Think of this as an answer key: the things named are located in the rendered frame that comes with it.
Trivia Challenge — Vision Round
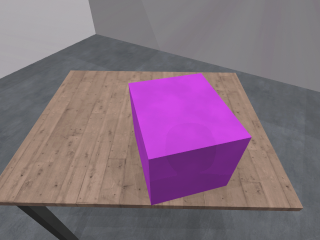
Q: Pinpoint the table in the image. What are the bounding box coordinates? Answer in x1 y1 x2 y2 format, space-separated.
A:
0 70 303 240

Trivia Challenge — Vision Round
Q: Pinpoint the carton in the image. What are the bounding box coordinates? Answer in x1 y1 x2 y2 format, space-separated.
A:
128 73 252 205

